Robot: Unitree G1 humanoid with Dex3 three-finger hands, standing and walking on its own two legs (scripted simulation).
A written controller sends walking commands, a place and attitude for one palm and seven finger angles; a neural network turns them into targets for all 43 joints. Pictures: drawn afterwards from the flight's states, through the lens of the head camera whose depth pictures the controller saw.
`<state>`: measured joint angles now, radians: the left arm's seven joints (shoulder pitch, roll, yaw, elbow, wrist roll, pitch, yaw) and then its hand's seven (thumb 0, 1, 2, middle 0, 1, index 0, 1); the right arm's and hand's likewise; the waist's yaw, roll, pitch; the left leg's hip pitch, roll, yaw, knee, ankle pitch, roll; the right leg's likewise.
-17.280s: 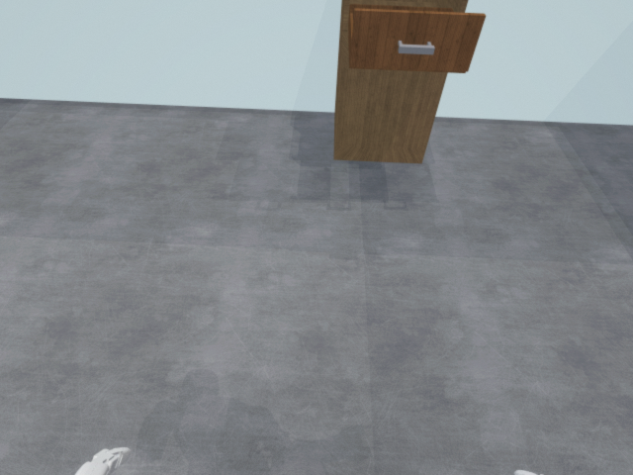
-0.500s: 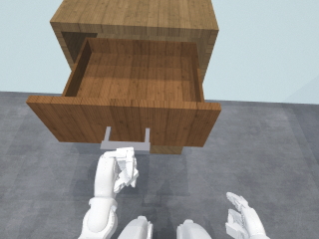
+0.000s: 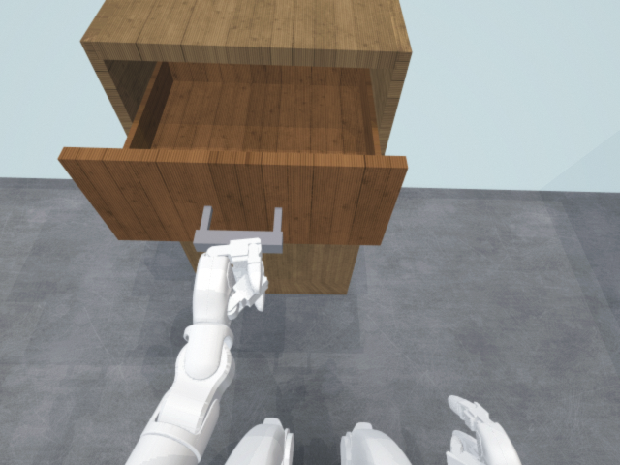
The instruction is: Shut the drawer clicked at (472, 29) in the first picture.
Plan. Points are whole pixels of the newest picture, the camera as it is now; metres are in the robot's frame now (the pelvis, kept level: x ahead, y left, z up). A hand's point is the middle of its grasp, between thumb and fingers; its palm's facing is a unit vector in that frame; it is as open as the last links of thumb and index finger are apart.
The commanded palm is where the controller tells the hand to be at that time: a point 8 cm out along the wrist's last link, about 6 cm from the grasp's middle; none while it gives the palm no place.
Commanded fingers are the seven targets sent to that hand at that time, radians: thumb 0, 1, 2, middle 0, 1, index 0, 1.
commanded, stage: push the drawer shut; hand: left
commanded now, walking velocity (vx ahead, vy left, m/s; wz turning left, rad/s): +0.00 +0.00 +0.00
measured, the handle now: (241, 228) +0.41 +0.11 +0.04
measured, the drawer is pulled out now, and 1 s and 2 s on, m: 0.19 0.07 0.00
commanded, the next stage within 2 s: pull the fist back off the drawer in 1.74 s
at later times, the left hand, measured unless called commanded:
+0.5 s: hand (266, 241) +0.39 +0.07 +0.04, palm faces +0.02 -1.00 -0.03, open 3.0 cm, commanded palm +0.38 +0.13 +0.05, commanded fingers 0.00 0.90 0.90 -1.40 -1.60 -1.40 -1.60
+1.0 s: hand (265, 201) +0.46 +0.08 +0.04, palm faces +0.04 -1.00 -0.03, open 2.8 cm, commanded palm +0.44 +0.13 +0.05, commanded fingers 0.00 0.90 0.90 -1.40 -1.60 -1.40 -1.60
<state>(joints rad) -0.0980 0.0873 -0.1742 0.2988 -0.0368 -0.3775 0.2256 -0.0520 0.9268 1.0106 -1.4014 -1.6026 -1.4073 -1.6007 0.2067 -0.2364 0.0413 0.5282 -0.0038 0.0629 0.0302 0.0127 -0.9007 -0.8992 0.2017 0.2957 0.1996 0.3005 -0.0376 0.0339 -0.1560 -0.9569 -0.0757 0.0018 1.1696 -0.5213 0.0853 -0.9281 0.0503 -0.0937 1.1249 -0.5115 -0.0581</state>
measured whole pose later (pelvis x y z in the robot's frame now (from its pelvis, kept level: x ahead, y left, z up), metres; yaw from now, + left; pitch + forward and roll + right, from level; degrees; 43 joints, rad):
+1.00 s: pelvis -0.01 +0.00 +0.00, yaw -2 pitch +22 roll -2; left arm -0.69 0.19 0.13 0.97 -0.06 -0.51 0.15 -0.06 0.83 0.96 -1.40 -1.60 -1.41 -1.60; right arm 0.31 -0.25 0.02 0.63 -0.02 0.02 0.04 0.01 -0.90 -0.90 0.20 0.30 0.20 0.30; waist -0.13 0.04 -0.15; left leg -1.05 -0.06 0.02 1.17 -0.50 0.08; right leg -1.03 0.07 -0.08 1.13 -0.48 -0.06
